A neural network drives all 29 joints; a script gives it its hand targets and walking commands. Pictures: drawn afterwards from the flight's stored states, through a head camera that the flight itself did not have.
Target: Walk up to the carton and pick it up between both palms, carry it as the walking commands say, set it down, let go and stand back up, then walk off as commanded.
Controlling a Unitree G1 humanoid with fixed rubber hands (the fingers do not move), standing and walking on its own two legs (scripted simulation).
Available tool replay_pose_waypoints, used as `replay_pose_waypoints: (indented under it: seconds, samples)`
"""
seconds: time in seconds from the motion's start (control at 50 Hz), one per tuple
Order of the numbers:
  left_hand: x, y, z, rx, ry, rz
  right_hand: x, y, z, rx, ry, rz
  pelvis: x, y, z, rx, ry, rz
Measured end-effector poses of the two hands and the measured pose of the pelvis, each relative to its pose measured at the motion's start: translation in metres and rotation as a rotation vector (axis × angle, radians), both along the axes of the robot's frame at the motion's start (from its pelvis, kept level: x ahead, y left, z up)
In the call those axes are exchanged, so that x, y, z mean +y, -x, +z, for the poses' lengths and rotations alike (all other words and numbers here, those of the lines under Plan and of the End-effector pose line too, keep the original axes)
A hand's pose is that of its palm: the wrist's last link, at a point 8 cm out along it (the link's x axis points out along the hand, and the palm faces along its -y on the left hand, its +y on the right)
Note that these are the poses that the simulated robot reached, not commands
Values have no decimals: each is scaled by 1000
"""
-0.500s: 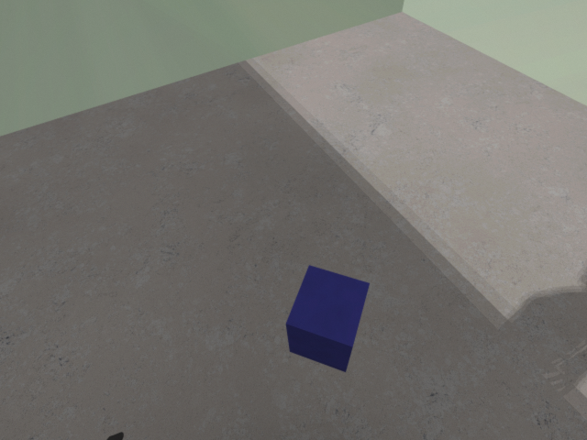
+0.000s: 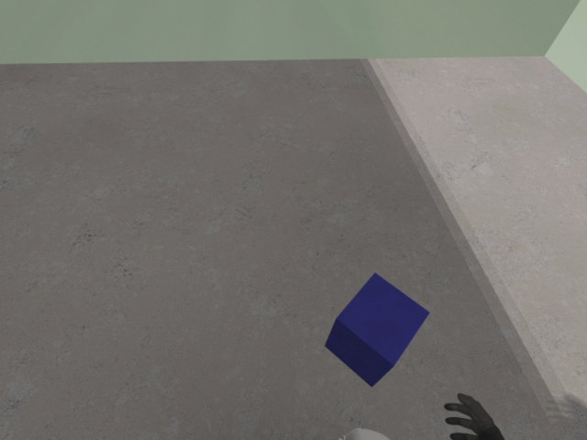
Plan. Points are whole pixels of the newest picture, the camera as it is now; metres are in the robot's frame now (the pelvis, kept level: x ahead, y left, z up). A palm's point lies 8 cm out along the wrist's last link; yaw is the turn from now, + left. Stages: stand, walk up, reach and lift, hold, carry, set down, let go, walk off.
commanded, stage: walk off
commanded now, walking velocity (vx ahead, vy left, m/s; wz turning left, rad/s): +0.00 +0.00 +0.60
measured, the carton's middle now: (373, 330) +0.50 -0.29 -0.64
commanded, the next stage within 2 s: none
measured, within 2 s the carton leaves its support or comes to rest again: neither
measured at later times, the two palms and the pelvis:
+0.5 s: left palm out of the picture +0.05 +0.24 -0.08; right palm out of the picture +0.14 -0.30 -0.12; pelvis +0.00 -0.04 +0.01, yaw +17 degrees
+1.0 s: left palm out of the picture -0.11 +0.27 -0.11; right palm (407, 367) +0.23 -0.16 -0.08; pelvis -0.03 -0.01 +0.01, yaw +35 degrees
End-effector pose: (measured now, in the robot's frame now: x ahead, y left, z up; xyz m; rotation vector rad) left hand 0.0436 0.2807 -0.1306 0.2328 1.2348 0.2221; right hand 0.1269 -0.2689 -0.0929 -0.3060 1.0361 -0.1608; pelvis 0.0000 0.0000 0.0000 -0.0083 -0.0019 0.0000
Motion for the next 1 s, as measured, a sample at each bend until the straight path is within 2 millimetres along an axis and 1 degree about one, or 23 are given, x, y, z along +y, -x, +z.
replay_pose_waypoints:
  seconds: [0.1,0.2,0.3,0.34,0.38,0.42,0.5,0.56,0.62,0.66,0.7,0.78,0.82,0.86,0.88,0.92,1.0]
  samples:
    - [6,-14,12,-62,8,9,4,12,7,49,26,8,5,2,10,7,17,52]
    - [3,-27,20,-117,3,33,1,19,5,79,21,33,2,3,11,15,21,104]
    - [-12,-43,30,-185,-12,49,-12,24,-6,118,8,54,-10,3,9,20,16,159]
    - [-19,-47,34,-213,-24,60,-19,23,-12,130,-3,65,-18,2,7,22,10,183]
    - [-27,-46,38,-239,-49,74,-27,17,-21,132,-17,81,-28,1,3,24,-1,207]
    - [-33,-37,41,-242,-75,91,-30,7,-28,127,-28,102,-35,0,1,18,-1,236]
    - [-39,-7,53,-218,-99,152,-27,-15,-27,126,-50,181,-42,-1,8,13,-24,296]
    - [-41,9,58,-215,-112,206,-21,-29,-27,133,-67,232,-44,-1,11,13,-33,337]
    - [-41,28,57,-212,-113,263,-10,-45,-25,134,-72,287,-44,-1,12,15,-38,377]
    - [-40,45,53,-198,-107,302,4,-58,-23,122,-76,332,-43,1,11,15,-38,403]
    - [-38,65,46,-175,-97,341,22,-74,-19,96,-81,383,-40,3,10,15,-35,429]
    - [-30,112,27,-125,-66,435,69,-106,-9,15,-79,493,-28,10,3,13,-22,484]
    - [-23,136,14,-102,-49,480,91,-119,-4,-41,-59,548,-19,14,-5,14,-12,512]
    - [-19,154,6,-75,-35,514,105,-124,2,-75,-43,581,-14,19,-6,14,-12,532]
    - [-19,159,6,-67,-29,526,108,-123,6,-82,-35,587,-12,20,-5,12,-6,541]
    - [-16,161,8,-73,-18,541,109,-117,13,-71,-10,589,-9,23,1,7,6,559]
    - [-10,156,16,-114,-16,545,106,-105,17,-32,22,593,-6,27,9,6,22,602]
